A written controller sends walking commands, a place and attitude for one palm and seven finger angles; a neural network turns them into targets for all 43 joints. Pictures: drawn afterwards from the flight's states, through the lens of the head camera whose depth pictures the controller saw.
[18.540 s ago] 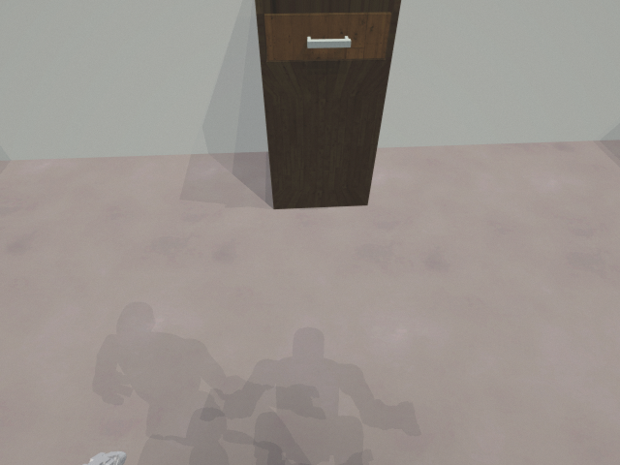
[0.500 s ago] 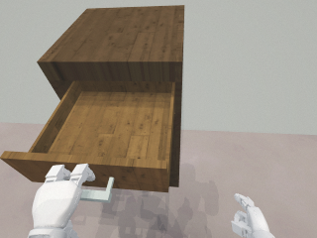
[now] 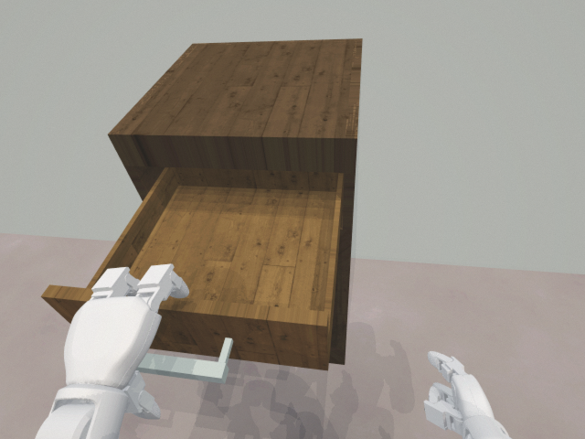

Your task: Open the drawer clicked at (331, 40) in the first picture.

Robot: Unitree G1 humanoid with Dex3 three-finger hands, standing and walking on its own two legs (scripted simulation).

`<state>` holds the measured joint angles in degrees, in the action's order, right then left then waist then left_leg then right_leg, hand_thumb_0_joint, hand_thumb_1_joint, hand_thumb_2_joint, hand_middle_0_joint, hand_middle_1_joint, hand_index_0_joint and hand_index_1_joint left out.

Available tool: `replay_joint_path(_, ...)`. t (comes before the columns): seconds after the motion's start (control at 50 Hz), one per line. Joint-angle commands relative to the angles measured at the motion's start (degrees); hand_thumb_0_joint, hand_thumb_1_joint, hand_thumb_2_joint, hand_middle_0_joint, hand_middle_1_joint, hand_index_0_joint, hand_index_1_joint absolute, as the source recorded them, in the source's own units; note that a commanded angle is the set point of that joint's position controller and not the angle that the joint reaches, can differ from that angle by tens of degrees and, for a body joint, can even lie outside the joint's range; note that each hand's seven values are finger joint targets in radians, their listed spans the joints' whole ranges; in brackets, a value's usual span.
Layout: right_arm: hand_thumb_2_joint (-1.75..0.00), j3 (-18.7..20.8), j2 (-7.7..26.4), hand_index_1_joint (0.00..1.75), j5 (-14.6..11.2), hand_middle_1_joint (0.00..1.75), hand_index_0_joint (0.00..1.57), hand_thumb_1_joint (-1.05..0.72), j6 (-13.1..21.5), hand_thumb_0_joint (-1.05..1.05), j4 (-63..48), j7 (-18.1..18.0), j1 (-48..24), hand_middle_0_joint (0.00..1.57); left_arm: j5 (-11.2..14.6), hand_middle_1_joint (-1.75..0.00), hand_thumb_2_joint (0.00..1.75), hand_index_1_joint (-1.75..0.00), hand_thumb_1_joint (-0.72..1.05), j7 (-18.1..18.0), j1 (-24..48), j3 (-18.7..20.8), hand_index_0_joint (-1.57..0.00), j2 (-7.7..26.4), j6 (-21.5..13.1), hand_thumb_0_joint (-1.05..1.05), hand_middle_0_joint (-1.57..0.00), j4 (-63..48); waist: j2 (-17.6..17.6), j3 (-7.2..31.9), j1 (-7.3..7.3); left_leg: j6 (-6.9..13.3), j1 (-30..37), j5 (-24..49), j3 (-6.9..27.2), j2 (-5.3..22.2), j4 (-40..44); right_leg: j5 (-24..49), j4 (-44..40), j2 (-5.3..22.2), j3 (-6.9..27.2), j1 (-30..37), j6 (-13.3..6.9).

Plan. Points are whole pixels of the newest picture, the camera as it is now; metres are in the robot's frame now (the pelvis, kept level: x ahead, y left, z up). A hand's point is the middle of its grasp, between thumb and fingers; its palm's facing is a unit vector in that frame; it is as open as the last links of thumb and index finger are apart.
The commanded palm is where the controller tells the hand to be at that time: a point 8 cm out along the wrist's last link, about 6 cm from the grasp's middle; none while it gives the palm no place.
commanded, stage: lift the hand off the handle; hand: left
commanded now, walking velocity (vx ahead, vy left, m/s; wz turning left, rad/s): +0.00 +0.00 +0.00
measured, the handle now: (181, 353) +0.21 +0.21 +0.00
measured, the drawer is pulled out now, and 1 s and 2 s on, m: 0.30 0.30 0.30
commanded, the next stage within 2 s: draw the hand back to the body in 0.42 s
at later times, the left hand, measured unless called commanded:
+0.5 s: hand (129, 319) +0.18 +0.21 +0.15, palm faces +0.15 -0.11 -0.98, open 13.8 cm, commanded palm +0.13 +0.21 +0.20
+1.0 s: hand (106, 334) +0.17 +0.23 +0.14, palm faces +0.13 -0.08 -0.99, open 13.8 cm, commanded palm +0.13 +0.24 +0.20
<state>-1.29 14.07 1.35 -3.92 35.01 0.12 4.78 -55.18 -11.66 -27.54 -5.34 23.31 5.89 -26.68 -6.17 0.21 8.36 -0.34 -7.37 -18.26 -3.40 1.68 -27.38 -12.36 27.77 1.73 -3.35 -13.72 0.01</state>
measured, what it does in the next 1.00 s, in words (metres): stands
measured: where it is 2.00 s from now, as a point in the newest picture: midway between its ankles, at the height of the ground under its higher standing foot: outside the picture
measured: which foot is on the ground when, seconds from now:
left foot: down 0.00-1.00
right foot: down 0.00-1.00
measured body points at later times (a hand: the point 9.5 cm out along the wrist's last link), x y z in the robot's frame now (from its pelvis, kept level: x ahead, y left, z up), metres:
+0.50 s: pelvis +0.00 -0.01 +0.00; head -0.02 -0.06 +0.45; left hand +0.17 +0.22 +0.20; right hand +0.24 -0.21 -0.08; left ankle -0.04 +0.12 -0.74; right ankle +0.03 -0.12 -0.74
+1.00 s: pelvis -0.01 -0.01 +0.01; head -0.02 -0.05 +0.45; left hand +0.15 +0.24 +0.20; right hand +0.21 -0.21 -0.09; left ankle -0.04 +0.12 -0.74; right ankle +0.03 -0.12 -0.74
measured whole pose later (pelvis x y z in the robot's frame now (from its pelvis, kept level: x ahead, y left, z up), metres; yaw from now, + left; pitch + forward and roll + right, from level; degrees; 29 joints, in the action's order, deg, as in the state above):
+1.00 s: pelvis -0.01 -0.01 +0.01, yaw +0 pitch -4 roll +0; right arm -1.6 16.2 -0.4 -3.2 34.1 -1.0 6.9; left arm -46.6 -2.9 -28.8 5.9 30.9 3.4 -31.7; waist -6.9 -1.5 7.0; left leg -0.8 -4.3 -15.4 -2.9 2.1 -23.4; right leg -9.5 23.3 1.1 -3.9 -10.1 -0.5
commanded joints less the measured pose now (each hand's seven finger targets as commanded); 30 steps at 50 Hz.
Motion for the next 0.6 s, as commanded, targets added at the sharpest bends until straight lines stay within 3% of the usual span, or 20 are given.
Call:
replay_joint_path(0.0,-0.9,0.81,4.92,0.3,-0.86,0.3,0.2,-0.9,2.03,0.0,-10.22,0.59,-10.8,0.2,-0.48,-1.2,0.3,-1.2,-0.5,0.31,5.33,6.48,-0.3,7.81,2.17,0.0,-0.3,-12.66,3.57,5.37,-0.17,0.48,-2.27,17.32,1.64,-0.29,6.69,8.71,-4.4,-1.27,1.74,9.1,-1.23)
replay_joint_path(0.04,-0.9,0.56,5.17,0.3,-2.01,0.3,0.2,-0.9,1.31,0.0,-10.99,0.97,-13.76,0.2,0.8,-1.2,0.3,-1.2,-0.5,2.1,4.52,8.21,-0.3,9.12,4.12,0.0,-0.3,-13.3,2.32,5.32,-0.36,0.4,-2.53,17.09,2.07,0.25,7.28,9.71,-4.67,-1.94,2.92,11.04,-1.37)
replay_joint_path(0.06,-0.9,0.13,5.17,0.3,-1.75,0.3,0.2,-0.9,1.04,0.0,-11.2,1.28,-11.97,0.2,0.8,-1.2,0.3,-1.2,-0.5,2.99,4.51,6.78,-0.3,8.55,4.43,0.0,-0.3,-15.33,2.83,7.08,-0.13,0.53,-2.39,18.54,1.51,0.07,7.49,10.57,-4.03,-1.24,1.6,12.41,-1.05)
replay_joint_path(0.08,-0.9,0.47,5.64,0.3,-2.2,0.3,0.2,-0.9,0.44,0.0,-11.19,1.24,-13.06,0.2,1.74,-1.2,0.3,-1.2,-0.5,3.49,4.94,7.46,-0.3,9.65,4.68,0.0,-0.3,-15.8,2.04,5.58,-0.51,0.38,-2.39,18.63,1.54,0.11,7.65,11.6,-4.52,-1.73,2.31,12.51,-0.99)
replay_joint_path(0.14,-0.9,-0.09,6.14,0.3,-2.63,0.3,0.2,-0.9,-0.25,0.0,-13.04,1.53,-14.58,0.2,2.61,-1.2,0.3,-1.2,-0.5,4.59,3.17,9.34,-0.3,11.19,5.77,0.0,-0.3,-18.96,2.83,5.95,-0.45,0.45,-2.63,18.22,1.86,0.78,7.22,11.61,-4.81,-2.1,2.91,12.64,-0.71)
replay_joint_path(0.2,-0.9,0.1,6.27,0.3,-2.1,0.3,0.2,-0.9,-0.83,0.0,-13.07,1.59,-12.42,0.2,2.79,-1.2,0.3,-1.2,-0.5,5.14,5.7,8.51,-0.3,10.98,5.06,0.0,-0.3,-21.09,3.54,5.8,-0.67,0.76,-1.7,18.13,1.09,0.51,7.25,11.05,-5.38,-1.18,2.06,11.8,-0.39)
replay_joint_path(0.24,-0.9,-0.05,6.46,0.3,-2.6,0.3,0.2,-0.9,-0.88,0.0,-13.34,1.24,-14.27,0.2,3.43,-1.2,0.3,-1.2,-0.5,4.95,6.26,12.58,-0.3,14.05,5.59,0.0,-0.3,-21.49,3.23,6.05,-0.77,0.75,-1.31,16.91,1.67,0.82,7.0,10.38,-6.24,-1.84,3.84,11.67,-0.64)
replay_joint_path(0.32,-0.9,0.45,6.26,0.3,-2.43,0.3,0.2,-0.9,-0.92,0.0,-12.3,0.99,-12.44,0.2,4.15,-1.2,0.3,-1.2,-0.5,6.18,7.4,12.09,-0.3,13.41,5.4,0.0,-0.3,-18.96,4.13,4.99,-0.82,0.99,-0.38,17.08,1.08,0.2,7.43,9.84,-6.71,-0.89,2.94,11.14,-0.37)
replay_joint_path(0.34,-0.9,0.17,6.01,0.3,-2.96,0.3,0.2,-0.9,-0.74,0.0,-12.54,1.26,-14.69,0.2,4.83,-1.2,0.3,-1.2,-0.5,7.13,6.35,11.72,-0.3,12.23,6.12,0.0,-0.3,-18.09,2.7,3.34,-1.13,0.89,-0.78,15.71,1.66,0.5,7.67,8.3,-7.49,-1.42,4.0,9.84,-0.77)
replay_joint_path(0.36,-0.9,0.17,6.11,0.3,-2.54,0.3,0.2,-0.9,-0.69,0.0,-12.14,1.4,-12.14,0.2,5.13,-1.2,0.3,-1.2,-0.5,7.92,6.73,11.17,-0.3,12.18,5.88,0.0,-0.3,-17.99,3.8,4.19,-1.21,1.11,-1.32,15.64,1.07,0.13,8.09,8.07,-6.98,-0.63,2.61,11.18,-0.5)
replay_joint_path(0.38,-0.9,0.51,6.44,0.3,-2.93,0.3,0.2,-0.9,-0.99,0.0,-11.53,0.99,-12.91,0.2,5.75,-1.2,0.3,-1.2,-0.5,8.25,7.13,12.9,-0.3,14.17,5.74,0.0,-0.3,-16.07,5.23,2.28,-1.44,1.05,-1.74,14.45,0.96,0.09,8.17,7.29,-7.65,-0.95,3.22,10.48,-0.32)
replay_joint_path(0.44,-0.9,0.17,6.87,0.3,-3.09,0.3,0.2,-0.9,-0.59,0.0,-13.27,0.68,-14.7,0.2,5.57,-1.2,0.3,-1.2,-0.5,8.75,8.12,13.32,-0.3,14.72,5.59,0.0,-0.3,-19.17,3.04,4.4,-1.28,1.07,-1.66,13.03,1.43,0.28,8.1,5.79,-7.94,-1.13,4.23,10.81,-0.44)
replay_joint_path(0.46,-0.9,0.13,6.85,0.3,-2.51,0.3,0.2,-0.9,-0.33,0.0,-13.4,0.62,-11.99,0.2,5.17,-1.2,0.3,-1.2,-0.5,8.74,8.8,12.98,-0.3,14.74,4.83,0.0,-0.3,-20.28,3.23,7.26,-0.83,1.35,-1.28,14.26,0.86,-0.06,7.85,6.43,-7.05,-0.23,3.01,12.46,-0.3)
replay_joint_path(0.48,-0.9,0.47,6.79,0.3,-2.66,0.3,0.2,-0.9,-0.42,0.0,-12.61,0.27,-12.21,0.2,5.59,-1.2,0.3,-1.2,-0.5,8.4,7.92,14.4,-0.3,15.92,4.28,0.0,-0.3,-18.02,4.33,5.58,-1.06,1.13,-1.4,14.09,0.81,-0.1,7.64,6.4,-7.57,-0.57,3.46,11.61,-0.26)
replay_joint_path(0.5,-0.9,0.35,6.99,0.3,-2.34,0.3,0.2,-0.9,-0.12,0.0,-13.25,0.2,-11.26,0.2,5.58,-1.2,0.3,-1.2,-0.5,8.15,6.98,14.29,-0.3,15.46,3.59,0.0,-0.3,-18.93,4.74,6.51,-0.64,1.2,-1.12,14.33,0.66,-0.24,7.43,6.73,-7.58,-0.08,3.26,11.96,-0.06)
replay_joint_path(0.54,-0.9,0.23,7.13,0.3,-2.78,0.3,0.2,-0.9,0.38,0.0,-13.58,0.06,-12.94,0.2,6.3,-1.2,0.3,-1.2,-0.5,7.38,4.13,17.82,-0.3,17.42,3.15,0.0,-0.3,-18.88,3.7,5.64,-0.56,0.84,-1.34,13.25,1.47,0.13,7.22,5.83,-8.37,-0.75,4.89,10.93,-0.41)
replay_joint_path(0.58,-0.9,0.66,6.96,0.3,-2.32,0.3,0.2,-0.9,0.68,0.0,-12.93,-0.03,-10.69,0.2,6.53,-1.2,0.3,-1.2,-0.5,6.76,3.89,17.57,-0.3,16.68,1.93,0.0,-0.3,-19.04,3.4,5.38,-0.63,0.91,-1.22,13.93,0.67,-0.17,7.06,6.33,-8.08,0.01,3.71,10.7,-0.3)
